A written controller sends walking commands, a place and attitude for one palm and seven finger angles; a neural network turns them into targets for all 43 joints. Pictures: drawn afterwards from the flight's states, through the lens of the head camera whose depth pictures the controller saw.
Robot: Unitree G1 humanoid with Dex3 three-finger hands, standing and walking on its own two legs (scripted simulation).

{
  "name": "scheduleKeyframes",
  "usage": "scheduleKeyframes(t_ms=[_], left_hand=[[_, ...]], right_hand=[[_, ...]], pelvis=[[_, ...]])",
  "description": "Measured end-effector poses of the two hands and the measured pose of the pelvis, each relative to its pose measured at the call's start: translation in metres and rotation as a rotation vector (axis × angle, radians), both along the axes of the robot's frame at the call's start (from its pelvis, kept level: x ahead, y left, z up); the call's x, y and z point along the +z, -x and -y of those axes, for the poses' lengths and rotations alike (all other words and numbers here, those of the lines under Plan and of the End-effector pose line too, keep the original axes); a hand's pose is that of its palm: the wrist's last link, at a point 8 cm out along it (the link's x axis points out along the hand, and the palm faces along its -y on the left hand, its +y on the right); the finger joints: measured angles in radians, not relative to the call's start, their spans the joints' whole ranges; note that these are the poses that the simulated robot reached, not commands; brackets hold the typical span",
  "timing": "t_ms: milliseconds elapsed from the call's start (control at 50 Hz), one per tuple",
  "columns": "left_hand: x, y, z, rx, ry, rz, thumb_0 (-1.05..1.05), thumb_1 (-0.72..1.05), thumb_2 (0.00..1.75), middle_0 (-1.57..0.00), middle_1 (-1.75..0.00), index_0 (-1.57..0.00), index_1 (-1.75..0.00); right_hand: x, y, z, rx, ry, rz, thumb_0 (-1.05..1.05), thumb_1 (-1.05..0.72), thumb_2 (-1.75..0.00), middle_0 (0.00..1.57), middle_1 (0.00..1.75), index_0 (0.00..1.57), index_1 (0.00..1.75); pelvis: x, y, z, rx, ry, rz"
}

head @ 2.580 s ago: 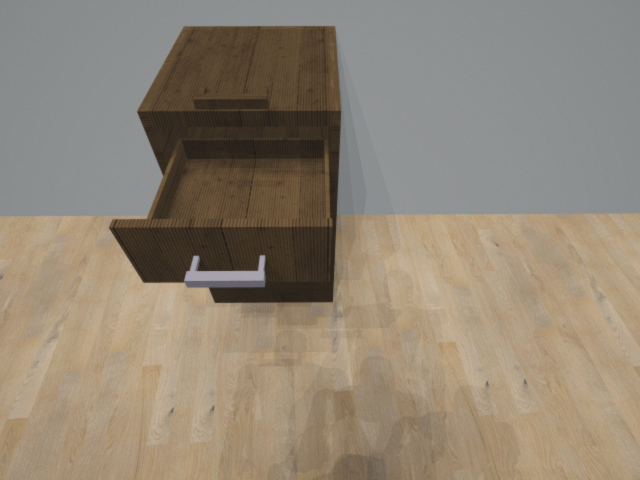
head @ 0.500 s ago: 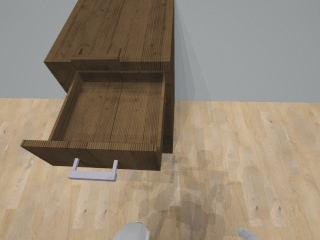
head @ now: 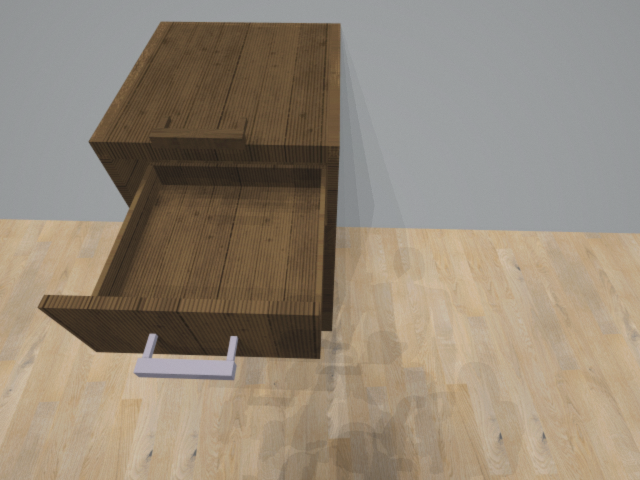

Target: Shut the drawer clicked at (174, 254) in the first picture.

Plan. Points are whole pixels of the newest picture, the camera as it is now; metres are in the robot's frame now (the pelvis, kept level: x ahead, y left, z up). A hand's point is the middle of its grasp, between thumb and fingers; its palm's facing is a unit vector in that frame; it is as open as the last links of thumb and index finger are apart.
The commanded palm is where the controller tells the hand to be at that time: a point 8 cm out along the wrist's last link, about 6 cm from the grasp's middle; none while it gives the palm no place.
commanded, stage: come to a stop and stand still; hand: left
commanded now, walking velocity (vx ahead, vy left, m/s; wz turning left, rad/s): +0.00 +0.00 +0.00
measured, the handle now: (189, 355) +0.28 +0.22 -0.10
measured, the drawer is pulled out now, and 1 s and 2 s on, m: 0.30 0.29 0.29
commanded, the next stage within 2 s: look again from close up in 0.04 s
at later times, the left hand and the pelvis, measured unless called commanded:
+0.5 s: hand out of the picture +0.05 +0.20 -0.17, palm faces -0.02 -0.98 -0.21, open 7.3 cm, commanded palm none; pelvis +0.00 +0.02 +0.00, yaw -2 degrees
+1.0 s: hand (159, 412) +0.18 +0.21 -0.01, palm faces +0.19 -0.98 -0.09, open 6.9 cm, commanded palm +0.08 +0.25 -0.06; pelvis -0.02 +0.04 -0.02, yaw -1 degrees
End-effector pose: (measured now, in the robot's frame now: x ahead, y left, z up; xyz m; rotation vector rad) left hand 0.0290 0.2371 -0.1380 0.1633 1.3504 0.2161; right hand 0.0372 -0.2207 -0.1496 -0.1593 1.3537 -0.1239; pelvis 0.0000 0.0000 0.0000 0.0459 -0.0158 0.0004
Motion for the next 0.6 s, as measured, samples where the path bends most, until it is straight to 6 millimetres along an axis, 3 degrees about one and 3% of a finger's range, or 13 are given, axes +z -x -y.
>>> scheduleKeyframes(t_ms=[180,280,420,600], left_hand=[[0.013,-0.006,0.012,-0.066,-0.014,0.008,0.00,0.91,0.90,-0.20,-0.29,-0.20,-0.30],[0.006,-0.010,0.010,-0.102,-0.008,0.056,0.00,0.92,0.90,-0.20,-0.29,-0.20,-0.30],[0.002,-0.017,-0.002,-0.105,0.015,0.112,0.01,0.92,0.90,-0.20,-0.29,-0.20,-0.30],[-0.001,0.008,-0.016,-0.104,0.041,0.043,0.00,0.92,0.90,-0.20,-0.29,-0.20,-0.30]], right_hand=[[0.003,0.038,0.007,-0.080,-0.025,-0.055,0.00,-0.92,-0.89,0.20,0.30,0.20,0.30],[0.003,0.038,0.008,-0.095,-0.001,0.011,0.00,-0.92,-0.89,0.19,0.30,0.20,0.30],[0.010,0.032,-0.008,-0.064,0.010,0.064,0.00,-0.91,-0.89,0.19,0.30,0.20,0.30],[0.016,0.040,-0.023,-0.037,0.017,0.032,0.01,-0.92,-0.89,0.19,0.30,0.20,0.30]], pelvis=[[0.008,-0.005,0.005,-0.018,0.033,-0.012],[0.002,-0.004,-0.002,-0.030,0.055,-0.009],[0.001,0.000,-0.013,-0.032,0.049,0.006],[0.004,0.006,-0.027,-0.035,0.047,-0.014]])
